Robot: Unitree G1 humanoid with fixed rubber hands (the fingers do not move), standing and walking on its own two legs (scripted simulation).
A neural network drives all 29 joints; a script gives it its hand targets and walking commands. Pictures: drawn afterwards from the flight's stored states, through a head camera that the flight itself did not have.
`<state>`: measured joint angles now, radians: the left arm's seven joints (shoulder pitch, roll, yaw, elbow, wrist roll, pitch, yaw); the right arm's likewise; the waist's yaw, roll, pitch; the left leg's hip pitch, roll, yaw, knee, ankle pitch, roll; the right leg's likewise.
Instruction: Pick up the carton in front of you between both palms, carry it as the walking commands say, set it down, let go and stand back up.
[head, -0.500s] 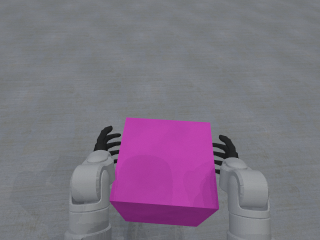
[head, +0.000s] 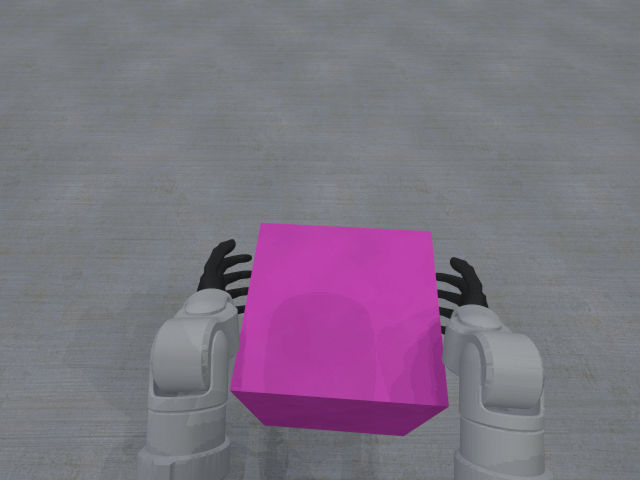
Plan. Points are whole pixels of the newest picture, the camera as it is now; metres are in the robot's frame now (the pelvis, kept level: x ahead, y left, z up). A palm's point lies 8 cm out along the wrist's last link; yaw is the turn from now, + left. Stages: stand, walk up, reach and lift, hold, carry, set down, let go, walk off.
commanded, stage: carry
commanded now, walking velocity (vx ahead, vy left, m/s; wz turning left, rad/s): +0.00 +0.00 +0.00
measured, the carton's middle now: (338, 339) +0.31 -0.01 -0.02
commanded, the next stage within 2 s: none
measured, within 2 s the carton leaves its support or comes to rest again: neither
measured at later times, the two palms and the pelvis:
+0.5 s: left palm (151, 286) +0.31 +0.22 +0.09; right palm (399, 297) +0.31 -0.07 +0.09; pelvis +0.04 +0.07 -0.01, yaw +0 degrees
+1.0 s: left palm (172, 317) +0.31 +0.21 +0.03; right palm (405, 325) +0.31 -0.09 +0.02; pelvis +0.02 +0.05 -0.01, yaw +0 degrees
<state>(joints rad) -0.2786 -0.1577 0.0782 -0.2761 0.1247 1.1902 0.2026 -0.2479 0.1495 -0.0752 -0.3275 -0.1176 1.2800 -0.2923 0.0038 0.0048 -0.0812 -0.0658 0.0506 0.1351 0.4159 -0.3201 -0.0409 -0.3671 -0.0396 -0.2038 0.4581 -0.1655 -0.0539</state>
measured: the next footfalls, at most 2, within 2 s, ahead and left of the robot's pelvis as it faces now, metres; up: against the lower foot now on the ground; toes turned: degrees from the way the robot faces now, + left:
left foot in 0.30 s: -0.01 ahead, +0.13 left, +0.00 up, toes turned +7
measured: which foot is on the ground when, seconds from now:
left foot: down 0.00-0.20, up 0.22-0.28, down 0.30-1.00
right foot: down 0.00-1.00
